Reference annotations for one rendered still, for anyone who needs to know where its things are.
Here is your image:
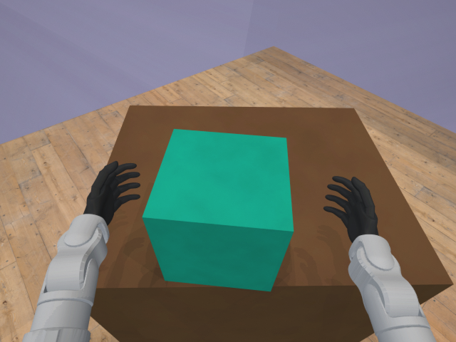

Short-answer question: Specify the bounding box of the carton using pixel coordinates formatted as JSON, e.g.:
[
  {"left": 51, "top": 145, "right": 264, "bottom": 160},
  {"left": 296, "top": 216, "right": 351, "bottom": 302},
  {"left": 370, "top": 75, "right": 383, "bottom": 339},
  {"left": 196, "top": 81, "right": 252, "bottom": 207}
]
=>
[{"left": 142, "top": 129, "right": 294, "bottom": 291}]

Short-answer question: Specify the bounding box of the pedestal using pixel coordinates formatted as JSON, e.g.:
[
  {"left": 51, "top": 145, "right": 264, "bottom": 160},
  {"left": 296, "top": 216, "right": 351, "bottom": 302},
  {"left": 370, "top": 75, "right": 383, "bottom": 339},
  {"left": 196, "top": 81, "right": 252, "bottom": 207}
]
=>
[{"left": 90, "top": 105, "right": 453, "bottom": 342}]

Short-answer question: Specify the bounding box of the right robot forearm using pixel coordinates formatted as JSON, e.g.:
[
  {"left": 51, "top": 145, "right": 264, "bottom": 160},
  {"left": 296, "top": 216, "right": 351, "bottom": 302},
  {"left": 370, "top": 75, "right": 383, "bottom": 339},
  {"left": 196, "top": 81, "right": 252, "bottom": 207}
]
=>
[{"left": 348, "top": 234, "right": 437, "bottom": 342}]

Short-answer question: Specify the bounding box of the left robot forearm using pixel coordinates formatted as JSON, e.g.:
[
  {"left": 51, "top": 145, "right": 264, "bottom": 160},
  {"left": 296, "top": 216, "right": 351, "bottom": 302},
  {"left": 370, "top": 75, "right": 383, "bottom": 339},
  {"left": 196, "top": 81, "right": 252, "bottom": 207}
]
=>
[{"left": 22, "top": 214, "right": 110, "bottom": 342}]

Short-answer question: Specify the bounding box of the robot left hand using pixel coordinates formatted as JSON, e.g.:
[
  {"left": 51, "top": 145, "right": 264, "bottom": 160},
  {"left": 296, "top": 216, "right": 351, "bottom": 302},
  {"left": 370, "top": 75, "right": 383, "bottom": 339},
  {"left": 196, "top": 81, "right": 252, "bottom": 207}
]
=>
[{"left": 83, "top": 161, "right": 140, "bottom": 225}]

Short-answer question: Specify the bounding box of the robot right hand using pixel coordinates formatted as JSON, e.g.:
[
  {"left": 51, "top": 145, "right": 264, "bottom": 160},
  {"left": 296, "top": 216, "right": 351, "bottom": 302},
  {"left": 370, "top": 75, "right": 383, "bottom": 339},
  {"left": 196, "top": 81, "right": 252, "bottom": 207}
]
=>
[{"left": 323, "top": 176, "right": 379, "bottom": 243}]

